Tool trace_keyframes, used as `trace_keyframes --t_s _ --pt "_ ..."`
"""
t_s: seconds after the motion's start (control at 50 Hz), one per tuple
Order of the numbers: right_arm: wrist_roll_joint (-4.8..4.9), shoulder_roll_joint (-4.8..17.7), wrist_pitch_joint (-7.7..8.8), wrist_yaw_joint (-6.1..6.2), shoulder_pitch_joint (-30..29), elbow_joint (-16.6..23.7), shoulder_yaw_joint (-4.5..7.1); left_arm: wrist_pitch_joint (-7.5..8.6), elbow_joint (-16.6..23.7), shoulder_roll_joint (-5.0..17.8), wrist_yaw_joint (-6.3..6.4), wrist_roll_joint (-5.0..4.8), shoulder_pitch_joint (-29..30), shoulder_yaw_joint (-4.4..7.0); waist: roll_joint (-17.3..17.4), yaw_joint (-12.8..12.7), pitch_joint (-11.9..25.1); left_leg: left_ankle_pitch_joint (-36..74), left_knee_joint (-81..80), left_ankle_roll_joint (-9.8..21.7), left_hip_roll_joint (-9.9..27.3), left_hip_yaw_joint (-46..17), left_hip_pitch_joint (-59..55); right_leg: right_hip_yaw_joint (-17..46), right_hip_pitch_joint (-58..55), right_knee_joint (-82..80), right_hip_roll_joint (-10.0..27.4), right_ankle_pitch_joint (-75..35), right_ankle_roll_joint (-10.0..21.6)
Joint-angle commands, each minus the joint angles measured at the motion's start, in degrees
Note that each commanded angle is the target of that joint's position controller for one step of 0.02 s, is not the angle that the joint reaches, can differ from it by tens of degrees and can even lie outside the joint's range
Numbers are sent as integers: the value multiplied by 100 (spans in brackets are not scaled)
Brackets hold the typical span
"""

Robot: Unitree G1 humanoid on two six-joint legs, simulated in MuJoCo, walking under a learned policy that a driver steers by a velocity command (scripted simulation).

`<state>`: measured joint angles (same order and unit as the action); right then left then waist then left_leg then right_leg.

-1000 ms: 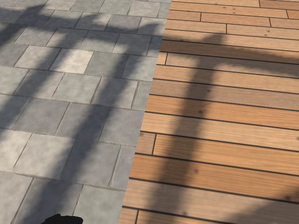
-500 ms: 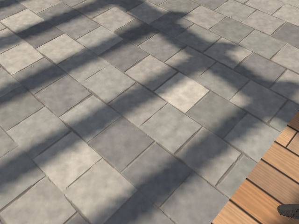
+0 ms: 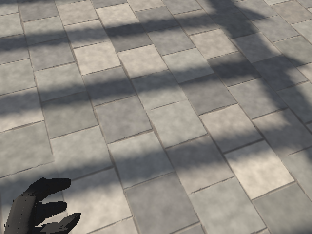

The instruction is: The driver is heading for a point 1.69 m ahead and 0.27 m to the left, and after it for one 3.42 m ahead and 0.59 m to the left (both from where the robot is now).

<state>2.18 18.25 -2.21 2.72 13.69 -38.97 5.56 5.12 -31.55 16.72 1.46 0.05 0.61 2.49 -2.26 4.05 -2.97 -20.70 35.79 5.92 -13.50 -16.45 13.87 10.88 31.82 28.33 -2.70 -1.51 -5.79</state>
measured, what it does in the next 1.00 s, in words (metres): steps on the spot: right foot, then left foot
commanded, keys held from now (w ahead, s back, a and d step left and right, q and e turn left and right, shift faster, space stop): shift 1.00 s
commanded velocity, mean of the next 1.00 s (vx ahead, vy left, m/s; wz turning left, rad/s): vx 0.04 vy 0.00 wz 0.22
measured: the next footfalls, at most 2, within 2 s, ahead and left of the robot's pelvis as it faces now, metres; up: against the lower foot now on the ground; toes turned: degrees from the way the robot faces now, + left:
right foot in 0.02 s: +0.19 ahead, -0.14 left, +0.00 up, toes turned +11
left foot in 0.38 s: +0.09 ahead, +0.08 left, +0.00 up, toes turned +6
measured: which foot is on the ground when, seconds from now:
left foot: down 0.00-0.02, up 0.04-0.36, down 0.38-1.00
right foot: up 0.00-0.00, down 0.02-1.00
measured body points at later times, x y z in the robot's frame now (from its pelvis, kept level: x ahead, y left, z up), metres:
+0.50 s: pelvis +0.06 -0.02 +0.01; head +0.06 +0.00 +0.46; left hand +0.14 +0.26 -0.11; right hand +0.23 -0.25 -0.09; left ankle +0.05 +0.08 -0.72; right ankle +0.16 -0.15 -0.72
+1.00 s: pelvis +0.10 -0.02 +0.01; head +0.10 -0.01 +0.46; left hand +0.17 +0.25 -0.12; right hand +0.23 -0.25 -0.12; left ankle +0.05 +0.08 -0.72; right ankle +0.15 -0.15 -0.72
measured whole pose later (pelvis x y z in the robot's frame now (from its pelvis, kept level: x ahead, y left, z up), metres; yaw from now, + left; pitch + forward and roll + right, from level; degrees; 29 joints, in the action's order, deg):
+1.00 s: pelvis +0.10 -0.02 +0.01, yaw +9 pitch -1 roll +0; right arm -0.2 11.9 0.3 1.2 13.1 -49.2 1.7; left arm 0.0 -46.9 12.6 2.1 0.5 -11.0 2.4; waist -0.7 -0.5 -1.6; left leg -19.7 30.8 1.6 -2.3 -2.8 9.8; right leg 2.1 15.9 29.9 0.2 12.8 -1.4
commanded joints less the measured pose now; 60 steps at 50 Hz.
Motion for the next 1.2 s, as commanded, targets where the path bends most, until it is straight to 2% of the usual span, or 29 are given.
trace_keyframes --t_s 0.02,0.04,0.06,0.08,0.1,0.12,0.14,0.16,0.2,0.24,0.3,0.34,0.36,0.38,0.4,0.42,0.44,0.46,0.48,0.52,0.54,0.56,0.58,0.62,0.7,0.86,1.2 --pt "-106 0 67 -11 -300 526 -44 48 -27 685 21 116 -1223 293 437 -675 1556 387 1613 -353 488 -304 633 172 -3073 -596 804 -1738 524" --pt "-214 -299 88 -16 265 552 -154 -11 158 784 64 290 -1257 237 -651 -382 1920 -2405 3001 -627 -16 164 1682 1618 -4178 -101 2055 -4483 1256" --pt "-65 314 127 -169 1226 568 -71 -60 37 1054 36 247 -1230 331 -1618 143 2620 -2134 4190 -834 424 191 2152 3621 -4353 -327 3374 -2963 2433" --pt "-47 887 41 -174 876 276 77 -99 292 684 57 186 -750 295 -810 -140 2140 -1558 4524 -1049 813 396 2175 3201 -3735 -536 2779 -1345 2419" --pt "-54 1041 -77 -123 198 314 129 -189 322 360 65 185 -645 178 -230 -361 1563 -1063 4619 -1130 899 637 2279 2148 -3169 -572 2167 -320 2052" --pt "-78 885 -175 -56 -61 362 94 -284 322 319 57 171 -600 113 37 -391 1281 -826 4517 -1149 911 777 2137 1685 -2599 -740 1773 314 1803" --pt "-95 697 -198 -41 -153 453 36 -357 263 431 49 144 -441 122 5 -302 886 -693 4054 -1119 959 852 1999 1358 -2042 -894 1535 645 1690" --pt "-114 502 -174 -56 -197 468 -32 -388 200 528 39 174 -450 156 -89 -280 710 -603 3543 -1069 982 1061 1658 929 -1622 -1054 1259 640 1574" --pt "-136 181 -88 -66 -98 411 -144 -435 91 532 0 167 -514 192 -386 -283 885 -749 2519 -1023 975 1375 1148 519 -1625 -1151 1064 432 1602" --pt "-183 137 -51 -94 -151 362 -196 -461 -6 546 -23 90 -596 226 -647 -362 1031 -693 1651 -940 1130 1391 765 548 -1789 -1199 1182 628 1759" --pt "-186 299 -58 -161 -162 261 -167 -506 -143 631 -32 13 -794 257 -816 -456 995 -184 617 -745 1207 1418 354 757 -1800 -1241 1392 1366 1841" --pt "-205 240 -52 -231 98 108 -159 -551 -221 628 -13 -43 -848 238 -765 -291 885 467 -455 -470 1127 1587 -326 624 -1349 -1216 1298 2086 1626" --pt "-247 248 -45 -251 84 105 -160 -550 -320 552 -10 -54 -1053 211 -670 -290 822 587 -781 -296 1152 1545 -705 474 -1002 -1162 1166 2481 1371" --pt "-336 408 -30 -243 84 178 -152 -515 -381 428 -32 -6 -1191 165 -242 -296 760 580 -1104 -47 1668 958 -1045 147 -523 -762 960 2773 999" --pt "-446 647 -7 -241 -18 87 -111 -440 -197 157 -65 60 -1055 105 1142 -487 685 -248 -1568 430 2471 -74 -262 -846 -558 -85 277 2584 597" --pt "-510 372 61 -247 -443 255 -201 -398 -202 338 -54 78 -746 155 1238 -365 366 -780 -2104 608 2722 -479 534 -852 -976 359 276 2279 426" --pt "-525 207 146 -228 -788 277 -270 -380 -264 312 -69 74 -755 171 1135 -500 238 -964 -2092 462 2559 -299 830 -721 -1398 472 355 1882 411" --pt "-461 206 208 -213 -885 249 -269 -386 -409 208 -64 121 -915 157 1057 -582 241 -888 -1960 287 2329 1 864 -806 -1615 427 320 1573 380" --pt "-388 173 261 -214 -880 194 -278 -390 -481 207 -67 168 -1047 162 1036 -577 228 -700 -1835 182 2229 153 811 -816 -1714 348 326 1364 352" --pt "-344 30 307 -228 -649 57 -345 -383 -503 121 -79 163 -1097 118 890 -624 191 23 -1541 -23 2000 369 725 -768 -2004 -80 440 907 355" --pt "-342 -42 329 -247 -372 -9 -361 -384 -503 185 -71 162 -1035 110 756 -498 268 127 -1481 -131 1888 380 725 -694 -2198 -165 496 743 360" --pt "-332 8 327 -246 -232 -64 -353 -394 -580 320 -67 129 -1186 153 610 -494 258 -89 -1539 -183 1825 462 726 -678 -2138 -181 481 953 409" --pt "-324 53 317 -239 -262 -78 -347 -395 -638 310 -72 108 -1237 156 517 -531 160 -217 -1510 -219 1774 539 674 -672 -2037 -217 467 1089 460" --pt "-307 58 315 -212 -270 -124 -333 -389 -697 280 -66 114 -1142 139 332 -496 73 -109 -1405 -224 1708 637 616 -644 -1972 -267 481 1006 481" --pt "-275 -5 316 -183 -185 -229 -321 -364 -814 220 -24 97 -1170 120 196 -477 280 588 -1239 -221 1625 772 356 -633 -2064 -234 507 685 478" --pt "-247 -87 315 -167 -82 -518 -284 -406 -1017 193 53 58 -1141 120 233 -460 443 1234 -1109 -282 1515 949 157 -637 -2197 -88 519 309 557" --pt "-219 -62 342 -88 139 -1333 -241 -517 -1829 163 135 20 -1076 145 238 -444 255 1399 -1291 -352 1464 1075 49 -690 -2340 -173 460 287 596"
Over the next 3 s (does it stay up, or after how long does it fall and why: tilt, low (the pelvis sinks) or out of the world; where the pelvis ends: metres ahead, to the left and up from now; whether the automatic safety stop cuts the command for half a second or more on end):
stays up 1.33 0.09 0.00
